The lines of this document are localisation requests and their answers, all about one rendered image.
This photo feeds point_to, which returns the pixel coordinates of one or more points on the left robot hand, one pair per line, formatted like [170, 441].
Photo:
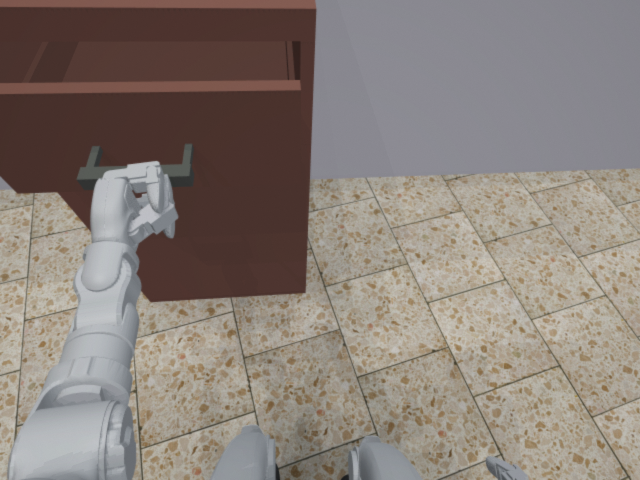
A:
[114, 205]

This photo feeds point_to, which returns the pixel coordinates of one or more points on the drawer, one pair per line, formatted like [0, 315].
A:
[237, 102]

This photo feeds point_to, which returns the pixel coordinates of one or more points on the robot left forearm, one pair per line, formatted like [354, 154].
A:
[96, 358]

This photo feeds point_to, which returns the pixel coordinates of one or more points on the cabinet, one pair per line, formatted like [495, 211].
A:
[232, 241]

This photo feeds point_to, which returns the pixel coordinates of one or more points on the right robot thigh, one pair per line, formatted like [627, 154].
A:
[379, 461]

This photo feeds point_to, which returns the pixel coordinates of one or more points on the handle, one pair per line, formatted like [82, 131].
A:
[180, 175]

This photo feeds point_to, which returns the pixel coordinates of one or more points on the left robot upper arm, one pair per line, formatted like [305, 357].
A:
[91, 441]

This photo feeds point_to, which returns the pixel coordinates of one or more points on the right robot hand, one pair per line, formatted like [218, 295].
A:
[503, 470]

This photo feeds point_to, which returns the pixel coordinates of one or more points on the right robot shin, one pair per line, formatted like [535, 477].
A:
[368, 439]

